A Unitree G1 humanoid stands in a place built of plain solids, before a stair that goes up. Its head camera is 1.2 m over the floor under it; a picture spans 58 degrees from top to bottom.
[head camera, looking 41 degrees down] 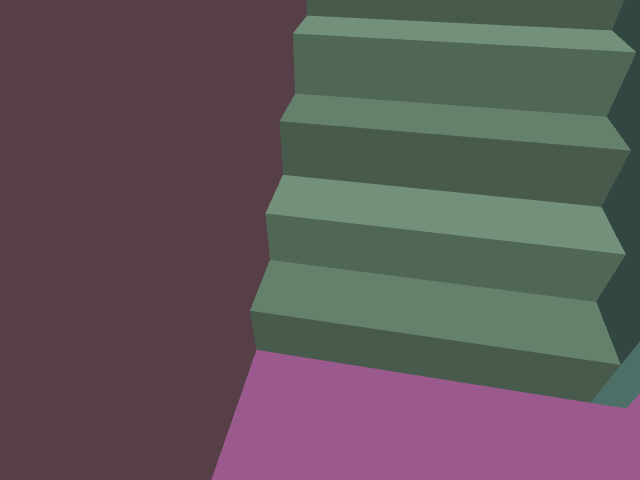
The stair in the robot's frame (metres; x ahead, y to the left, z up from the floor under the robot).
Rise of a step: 0.20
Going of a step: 0.22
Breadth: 1.02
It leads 10 degrees to the right of straight ahead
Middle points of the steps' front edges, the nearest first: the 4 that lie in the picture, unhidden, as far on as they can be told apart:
0.74 -0.29 0.20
0.96 -0.33 0.40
1.17 -0.37 0.59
1.39 -0.41 0.79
